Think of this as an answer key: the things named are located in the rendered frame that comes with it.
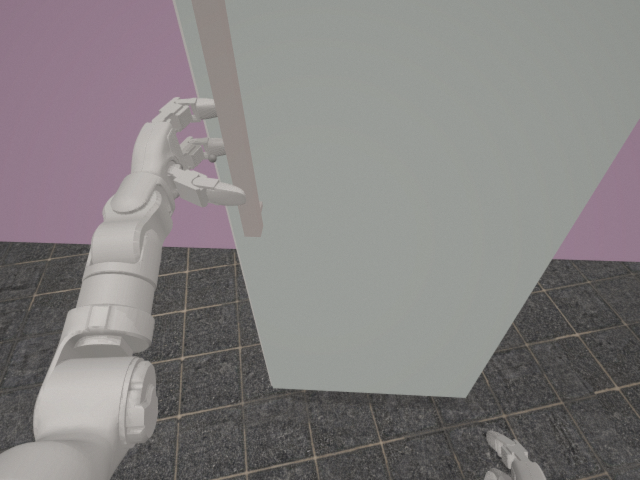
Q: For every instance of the handle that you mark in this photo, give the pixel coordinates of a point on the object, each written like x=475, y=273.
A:
x=214, y=32

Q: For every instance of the fridge door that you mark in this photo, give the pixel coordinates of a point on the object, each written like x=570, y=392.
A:
x=420, y=162

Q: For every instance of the left robot forearm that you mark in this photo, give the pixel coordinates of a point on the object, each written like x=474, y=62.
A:
x=112, y=317

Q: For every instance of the right robot hand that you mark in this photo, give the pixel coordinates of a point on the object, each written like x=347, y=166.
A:
x=515, y=457

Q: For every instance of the left robot upper arm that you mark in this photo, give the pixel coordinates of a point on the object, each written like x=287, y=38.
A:
x=92, y=411

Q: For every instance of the left robot hand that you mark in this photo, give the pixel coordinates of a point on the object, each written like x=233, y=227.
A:
x=158, y=151

